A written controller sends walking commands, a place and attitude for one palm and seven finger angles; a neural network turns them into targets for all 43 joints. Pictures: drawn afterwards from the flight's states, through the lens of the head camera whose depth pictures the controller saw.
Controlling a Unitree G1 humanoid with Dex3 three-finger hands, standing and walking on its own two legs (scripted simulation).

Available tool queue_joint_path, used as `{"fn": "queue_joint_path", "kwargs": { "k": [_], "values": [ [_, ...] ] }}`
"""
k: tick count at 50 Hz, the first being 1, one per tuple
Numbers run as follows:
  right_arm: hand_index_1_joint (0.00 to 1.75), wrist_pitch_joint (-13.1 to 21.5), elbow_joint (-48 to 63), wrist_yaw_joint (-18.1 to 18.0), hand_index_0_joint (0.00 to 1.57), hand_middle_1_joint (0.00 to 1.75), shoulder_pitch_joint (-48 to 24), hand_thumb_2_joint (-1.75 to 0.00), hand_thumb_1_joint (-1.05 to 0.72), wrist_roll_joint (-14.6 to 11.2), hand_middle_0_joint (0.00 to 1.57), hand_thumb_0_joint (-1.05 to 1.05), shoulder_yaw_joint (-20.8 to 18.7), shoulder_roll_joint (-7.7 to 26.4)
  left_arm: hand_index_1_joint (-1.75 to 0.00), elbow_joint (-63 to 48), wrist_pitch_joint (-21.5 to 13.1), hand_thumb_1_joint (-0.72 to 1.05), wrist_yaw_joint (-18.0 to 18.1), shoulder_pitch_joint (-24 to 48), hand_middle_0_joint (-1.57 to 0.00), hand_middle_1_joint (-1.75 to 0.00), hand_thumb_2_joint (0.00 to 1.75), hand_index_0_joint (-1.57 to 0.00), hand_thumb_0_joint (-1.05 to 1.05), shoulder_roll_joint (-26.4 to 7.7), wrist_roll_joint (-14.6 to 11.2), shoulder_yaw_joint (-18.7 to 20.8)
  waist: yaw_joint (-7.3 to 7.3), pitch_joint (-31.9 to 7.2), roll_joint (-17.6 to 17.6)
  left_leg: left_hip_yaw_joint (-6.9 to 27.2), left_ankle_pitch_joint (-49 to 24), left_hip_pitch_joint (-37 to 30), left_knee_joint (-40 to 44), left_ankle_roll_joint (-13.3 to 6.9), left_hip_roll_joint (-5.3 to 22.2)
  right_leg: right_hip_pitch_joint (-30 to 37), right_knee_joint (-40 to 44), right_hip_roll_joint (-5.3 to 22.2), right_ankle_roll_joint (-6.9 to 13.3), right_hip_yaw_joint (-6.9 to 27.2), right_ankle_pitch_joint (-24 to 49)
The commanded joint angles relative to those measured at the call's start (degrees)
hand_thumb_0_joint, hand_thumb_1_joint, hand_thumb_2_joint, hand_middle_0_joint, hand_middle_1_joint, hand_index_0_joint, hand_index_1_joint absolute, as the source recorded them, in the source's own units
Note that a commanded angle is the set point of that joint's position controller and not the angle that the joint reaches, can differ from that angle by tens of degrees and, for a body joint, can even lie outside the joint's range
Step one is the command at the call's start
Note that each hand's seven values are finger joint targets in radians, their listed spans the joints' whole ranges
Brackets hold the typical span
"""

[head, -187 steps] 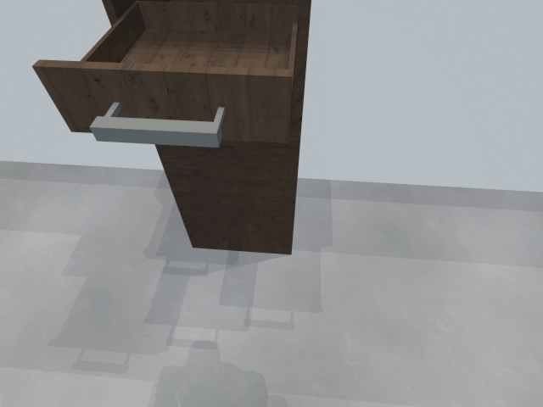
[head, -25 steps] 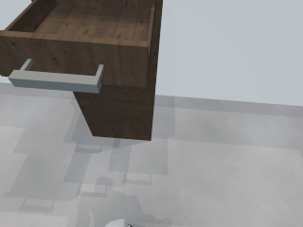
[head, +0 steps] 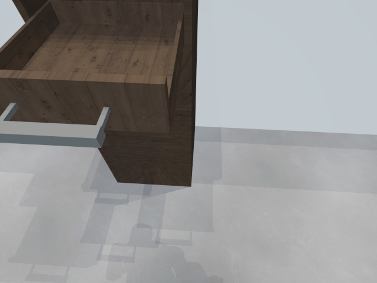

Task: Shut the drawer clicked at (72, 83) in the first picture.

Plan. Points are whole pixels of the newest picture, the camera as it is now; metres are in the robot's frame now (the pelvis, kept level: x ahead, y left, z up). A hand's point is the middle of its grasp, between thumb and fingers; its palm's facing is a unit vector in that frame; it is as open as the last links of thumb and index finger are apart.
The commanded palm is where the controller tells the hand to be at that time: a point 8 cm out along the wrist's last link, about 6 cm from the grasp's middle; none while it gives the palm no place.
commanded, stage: come to a stop and stand still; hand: left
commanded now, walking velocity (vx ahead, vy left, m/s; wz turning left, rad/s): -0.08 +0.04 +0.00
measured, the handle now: (51, 122) +0.35 +0.25 +0.18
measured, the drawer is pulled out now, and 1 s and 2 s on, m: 0.30 0.30 0.30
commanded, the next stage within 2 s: look again from close up in 1.20 s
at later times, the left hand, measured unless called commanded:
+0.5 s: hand out of the picture +0.02 +0.22 -0.17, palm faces +0.04 -0.97 -0.25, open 7.4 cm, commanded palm none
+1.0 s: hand out of the picture -0.08 +0.20 -0.17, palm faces +0.01 -0.98 -0.20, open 7.4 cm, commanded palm none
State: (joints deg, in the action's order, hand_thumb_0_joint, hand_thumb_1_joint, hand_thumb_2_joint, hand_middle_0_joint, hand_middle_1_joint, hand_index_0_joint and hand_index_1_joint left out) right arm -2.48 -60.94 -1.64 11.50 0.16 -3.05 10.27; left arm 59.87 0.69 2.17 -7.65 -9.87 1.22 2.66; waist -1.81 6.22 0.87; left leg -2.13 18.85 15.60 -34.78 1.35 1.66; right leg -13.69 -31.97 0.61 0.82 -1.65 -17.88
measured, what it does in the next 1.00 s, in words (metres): shifts its weight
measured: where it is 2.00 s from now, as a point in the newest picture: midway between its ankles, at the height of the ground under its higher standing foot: outside the picture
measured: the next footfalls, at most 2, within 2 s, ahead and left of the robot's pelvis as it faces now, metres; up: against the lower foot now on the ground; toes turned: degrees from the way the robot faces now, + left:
none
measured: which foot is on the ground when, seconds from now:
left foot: down 0.00-1.00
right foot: down 0.00-1.00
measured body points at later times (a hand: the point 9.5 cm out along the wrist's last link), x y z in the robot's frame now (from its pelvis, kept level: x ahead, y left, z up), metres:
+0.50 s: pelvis -0.01 +0.03 +0.00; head -0.04 +0.03 +0.45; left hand +0.02 +0.27 -0.15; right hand +0.08 -0.21 -0.14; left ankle +0.00 +0.12 -0.73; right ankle -0.04 -0.11 -0.73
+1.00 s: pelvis -0.06 +0.03 +0.01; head -0.07 +0.03 +0.46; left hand -0.08 +0.25 -0.15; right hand -0.08 -0.20 -0.15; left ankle +0.00 +0.12 -0.73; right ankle -0.04 -0.11 -0.73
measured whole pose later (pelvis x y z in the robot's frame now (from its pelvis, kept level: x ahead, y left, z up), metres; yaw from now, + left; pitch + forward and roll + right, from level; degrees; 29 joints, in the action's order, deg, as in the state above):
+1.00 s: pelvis -0.06 +0.03 +0.01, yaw -1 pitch -2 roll +0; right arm -1.3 -63.3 -0.4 18.9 0.6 -1.6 9.5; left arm 62.7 0.0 2.4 -21.7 -8.4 1.5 0.3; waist -0.6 0.3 0.2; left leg -1.6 8.9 15.0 -25.9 -1.8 -0.8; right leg -11.5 -26.1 1.6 -1.6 -0.6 -12.4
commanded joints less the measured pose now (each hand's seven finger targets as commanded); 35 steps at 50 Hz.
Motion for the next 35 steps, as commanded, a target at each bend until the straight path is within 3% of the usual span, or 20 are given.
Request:
{"fn": "queue_joint_path", "kwargs": {
  "k": [1,2,3,5,6,7,8,9,10,11,12,13,14,15,16,18,19,21,26,35],
  "values": [
    [0.30,0.47,2.49,-0.32,0.20,0.30,4.24,-0.90,-0.90,0.20,0.20,0.00,-0.84,4.57,-0.30,-2.17,0.32,0.90,0.85,-3.24,-0.20,-0.30,0.90,-0.20,0.00,-10.50,-0.28,2.35,1.29,-6.34,-9.63,1.47,-4.85,-1.43,4.91,0.04,1.47,7.07,4.62,14.12,7.51,9.63,45.26],
    [0.30,0.78,2.06,-0.33,0.20,0.30,5.29,-0.90,-0.90,0.36,0.20,0.00,-0.89,5.66,-0.30,-2.62,0.40,0.90,0.62,-2.56,-0.20,-0.30,0.90,-0.20,0.00,-9.86,-0.53,2.29,0.68,-7.36,-5.20,2.64,-20.10,-6.44,8.71,-0.79,3.60,3.88,2.57,10.94,4.71,7.01,37.85],
    [0.30,1.04,2.11,-0.47,0.20,0.30,5.88,-0.90,-0.90,0.82,0.20,0.00,-1.04,7.21,-0.30,-3.37,0.66,0.90,0.50,-3.11,-0.20,-0.30,0.90,-0.20,0.00,-7.97,-0.64,2.01,1.10,-8.16,3.23,8.69,-32.10,-8.75,10.22,-3.72,9.65,0.55,-0.33,5.64,1.12,2.40,22.66],
    [0.30,1.10,2.81,-0.60,0.20,0.30,3.26,-0.90,-0.90,1.30,0.20,0.00,-0.93,9.11,-0.30,-3.31,1.42,0.90,0.57,-2.64,-0.20,-0.30,0.90,-0.20,0.00,-5.92,-0.75,1.44,1.31,-5.14,10.75,14.68,-30.91,-2.05,17.18,-10.31,15.39,0.79,-9.52,0.02,-1.01,0.19,-8.27],
    [0.30,1.27,3.31,-0.75,0.20,0.30,1.90,-0.90,-0.90,1.52,0.20,0.00,-0.82,9.14,-0.30,-2.97,1.91,0.90,0.31,-3.01,-0.20,-0.30,0.90,-0.20,0.00,-5.82,-0.79,1.44,1.56,-3.37,11.72,15.11,-24.62,0.20,19.60,-11.56,15.90,-0.06,-14.25,0.14,-0.61,1.91,-13.29],
    [0.30,1.39,4.00,-0.85,0.20,0.30,0.83,-0.90,-0.90,1.64,0.20,0.00,-0.67,9.15,-0.30,-2.83,2.08,0.90,-0.06,-3.77,-0.20,-0.30,0.90,-0.20,0.00,-5.62,-0.70,1.44,2.08,-2.94,11.78,14.08,-19.69,1.91,20.30,-11.60,15.39,-0.02,-15.00,0.61,-0.26,2.81,-13.78],
    [0.30,0.91,11.32,-0.11,0.20,0.30,0.10,-0.90,-0.90,2.12,0.20,0.00,-2.41,14.79,-0.30,-8.59,0.44,0.90,0.20,-8.10,-0.20,-0.30,0.90,-0.20,0.00,-12.01,-0.17,-0.28,2.91,-6.12,12.47,12.42,-30.54,-7.28,12.82,-9.34,11.79,-4.73,-5.62,0.17,-0.16,0.11,-11.93],
    [0.30,1.58,11.02,0.01,0.20,0.30,-3.23,-0.90,-0.90,1.83,0.20,0.00,-1.85,11.46,-0.30,-6.74,-0.33,0.90,0.21,-9.07,-0.20,-0.30,0.90,-0.20,0.00,-7.10,-0.84,0.09,4.16,-14.02,9.27,7.01,-29.88,-7.55,3.75,-6.61,10.10,-1.27,1.93,1.78,-0.49,0.43,0.64],
    [0.30,1.86,10.44,0.02,0.20,0.30,-1.60,-0.90,-0.90,1.62,0.20,0.00,-1.52,8.10,-0.30,-5.72,-1.37,0.90,0.29,-9.70,-0.20,-0.30,0.90,-0.20,0.00,-7.99,-0.28,0.80,3.84,-17.57,3.35,4.32,-26.57,-7.18,-2.59,-3.68,5.39,3.93,7.49,5.19,-0.01,4.75,17.57],
    [0.30,1.70,11.62,0.27,0.20,0.30,0.13,-0.90,-0.90,0.97,0.20,0.00,-1.10,5.20,-0.30,-6.44,-1.81,0.90,0.84,-10.06,-0.20,-0.30,0.90,-0.20,0.00,-12.03,-0.01,1.31,3.38,-16.33,-8.47,1.66,-4.82,3.14,-5.61,-1.73,0.04,10.30,7.08,12.73,2.83,15.32,35.35],
    [0.30,1.47,12.51,0.50,0.20,0.30,0.34,-0.90,-0.90,0.85,0.20,0.00,-0.86,4.38,-0.30,-6.91,-2.33,0.90,1.05,-10.18,-0.20,-0.30,0.90,-0.20,0.00,-12.45,0.19,1.22,2.94,-15.38,-10.39,2.98,9.81,8.64,-8.11,-1.01,-1.51,13.78,5.66,17.97,7.01,18.63,44.09],
    [0.30,1.54,12.77,0.75,0.20,0.30,1.41,-0.90,-0.90,0.89,0.20,0.00,-0.66,3.83,-0.30,-7.71,-2.32,0.90,1.15,-10.40,-0.20,-0.30,0.90,-0.20,0.00,-11.75,0.71,1.15,2.32,-13.86,-6.39,1.80,9.97,9.23,-5.67,-0.83,-2.03,16.01,4.40,16.99,8.31,14.17,49.57],
    [0.30,1.57,12.65,0.86,0.20,0.30,0.27,-0.90,-0.90,0.83,0.20,0.00,-0.54,3.00,-0.30,-8.08,-1.88,0.90,1.48,-9.75,-0.20,-0.30,0.90,-0.20,0.00,-11.91,0.83,1.34,2.26,-12.18,-8.01,0.39,8.08,9.78,-3.82,-1.21,-1.93,15.94,2.13,14.51,7.81,12.85,52.08],
    [0.30,1.56,12.39,0.78,0.20,0.30,0.35,-0.90,-0.90,0.69,0.20,0.00,-0.49,3.93,-0.30,-8.17,-1.83,0.90,1.70,-9.25,-0.20,-0.30,0.90,-0.20,0.00,-11.64,0.51,1.21,1.87,-11.30,-13.09,0.12,3.88,8.66,-2.06,-1.61,-1.93,14.49,0.91,12.92,7.06,12.49,52.39],
    [0.30,1.61,12.14,0.63,0.20,0.30,1.48,-0.90,-0.90,0.59,0.20,0.00,-0.55,4.80,-0.30,-8.48,-1.70,0.90,1.82,-7.85,-0.20,-0.30,0.90,-0.20,0.00,-11.05,0.14,0.74,0.93,-9.92,-13.90,0.56,-1.44,4.57,1.77,-2.05,-1.58,10.77,0.57,11.62,5.92,10.50,48.47],
    [0.30,2.24,10.56,0.76,0.20,0.30,4.65,-0.90,-0.90,0.73,0.20,0.00,-0.76,6.42,-0.30,-9.61,-0.88,0.90,1.53,-6.74,-0.20,-0.30,0.90,-0.20,0.00,-10.07,-0.16,0.49,-0.06,-8.92,-5.49,2.55,-22.91,-5.88,7.00,-3.36,1.51,2.37,-1.42,5.80,1.99,5.60,31.12],
    [0.30,2.48,10.07,0.68,0.20,0.30,3.77,-0.90,-0.90,0.99,0.20,0.00,-0.90,8.08,-0.30,-9.38,-0.57,0.90,1.37,-8.92,-0.20,-0.30,0.90,-0.20,0.00,-9.13,-0.35,0.09,1.36,-8.03,1.17,5.57,-31.64,-8.49,5.25,-4.73,5.42,-1.87,-0.69,3.76,0.45,3.86,19.41],
    [0.30,2.45,10.09,0.46,0.20,0.30,0.73,-0.90,-0.90,0.92,0.20,0.00,-0.93,9.27,-0.30,-7.99,-0.35,0.90,1.22,-10.43,-0.20,-0.30,0.90,-0.20,0.00,-9.08,-0.24,-0.30,2.60,-2.85,5.02,8.02,-25.32,-2.72,8.34,-6.23,6.88,-0.90,3.05,2.82,-0.39,2.64,6.84],
    [0.30,2.53,9.67,0.82,0.20,0.30,0.94,-0.90,-0.90,0.93,0.20,0.00,-0.52,8.61,-0.30,-6.39,-0.56,0.90,0.34,-11.16,-0.20,-0.30,0.90,-0.20,0.00,-8.45,0.00,-0.94,1.88,0.33,1.49,8.35,-0.81,1.38,13.97,-4.25,4.46,-1.80,6.86,3.23,0.29,4.00,3.64],
    [0.30,2.82,7.05,0.90,0.20,0.30,2.58,-0.90,-0.90,0.87,0.20,0.00,-0.39,8.49,-0.30,-3.51,-0.83,0.90,-0.03,-13.88,-0.20,-0.30,0.90,-0.20,0.00,-6.52,0.20,-1.17,2.33,-3.00,1.82,10.55,8.02,2.51,19.70,-4.24,5.36,1.52,8.09,3.15,-0.62,2.31,2.78]
  ]
}}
